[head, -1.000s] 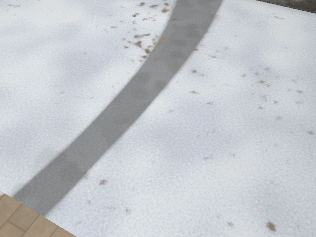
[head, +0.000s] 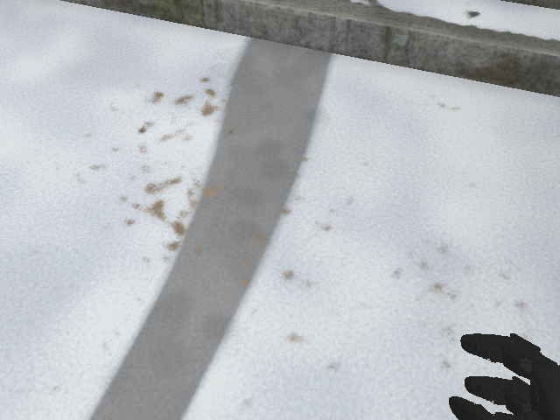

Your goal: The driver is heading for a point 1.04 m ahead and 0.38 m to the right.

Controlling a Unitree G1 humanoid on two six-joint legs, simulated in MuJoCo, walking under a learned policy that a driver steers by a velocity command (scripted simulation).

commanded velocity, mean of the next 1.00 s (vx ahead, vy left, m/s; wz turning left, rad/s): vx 0.50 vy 0.00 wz -0.52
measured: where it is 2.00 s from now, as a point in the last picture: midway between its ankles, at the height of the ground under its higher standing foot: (481, 270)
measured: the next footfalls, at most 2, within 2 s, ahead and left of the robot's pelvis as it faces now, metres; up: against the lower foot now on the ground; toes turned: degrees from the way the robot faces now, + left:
right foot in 0.52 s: +0.36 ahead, -0.21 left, +0.00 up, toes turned -20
left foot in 1.00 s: +0.70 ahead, -0.14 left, +0.00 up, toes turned -31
